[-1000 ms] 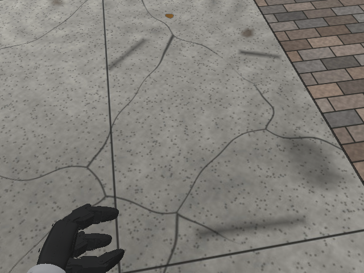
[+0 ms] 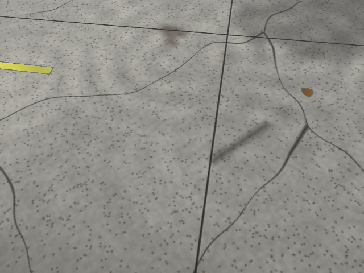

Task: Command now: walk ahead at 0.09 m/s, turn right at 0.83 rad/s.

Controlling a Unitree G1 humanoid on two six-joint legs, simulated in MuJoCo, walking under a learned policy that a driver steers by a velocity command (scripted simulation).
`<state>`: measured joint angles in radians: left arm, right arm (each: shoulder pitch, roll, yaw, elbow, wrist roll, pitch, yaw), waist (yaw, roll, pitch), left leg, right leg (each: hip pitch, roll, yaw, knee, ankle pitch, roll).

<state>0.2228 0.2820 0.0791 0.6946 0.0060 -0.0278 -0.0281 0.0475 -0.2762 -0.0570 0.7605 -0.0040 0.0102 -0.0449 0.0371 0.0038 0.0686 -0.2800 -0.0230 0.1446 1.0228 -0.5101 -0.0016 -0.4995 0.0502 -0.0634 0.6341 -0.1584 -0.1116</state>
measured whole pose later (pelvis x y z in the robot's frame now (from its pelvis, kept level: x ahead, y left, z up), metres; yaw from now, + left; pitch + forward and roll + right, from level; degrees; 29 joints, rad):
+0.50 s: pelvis +0.09 +0.06 +0.02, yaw -24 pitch +1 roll +0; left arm 0.13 0.33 0.08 0.54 0.00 0.05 0.02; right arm 0.15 -0.29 -0.08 0.76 -0.03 -0.01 -0.01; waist -0.02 -0.04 0.03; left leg -0.32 -0.04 -0.08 0.51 -0.20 0.01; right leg -0.48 0.19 0.24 0.92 -0.47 0.01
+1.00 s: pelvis +0.10 +0.05 +0.03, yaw -8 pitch +3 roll +0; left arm 0.22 0.25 0.07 0.66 0.01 -0.02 0.04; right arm 0.23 -0.35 -0.11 0.69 0.04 0.05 0.01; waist 0.01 0.03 0.00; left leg -0.60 0.05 -0.01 1.11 -0.31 -0.08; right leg -0.12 -0.02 -0.08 0.36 -0.29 -0.01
